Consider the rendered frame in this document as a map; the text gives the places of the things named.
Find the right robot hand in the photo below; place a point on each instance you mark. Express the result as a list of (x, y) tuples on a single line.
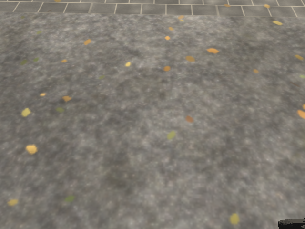
[(291, 224)]

